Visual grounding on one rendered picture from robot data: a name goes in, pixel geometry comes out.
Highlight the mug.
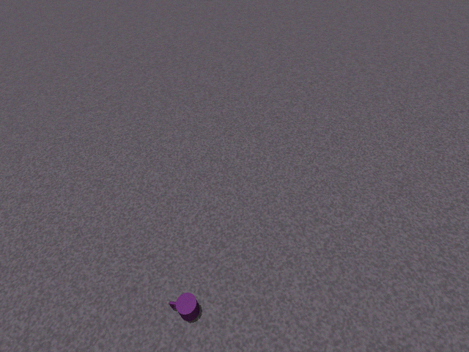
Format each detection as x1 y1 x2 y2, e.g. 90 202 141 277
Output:
169 293 200 321

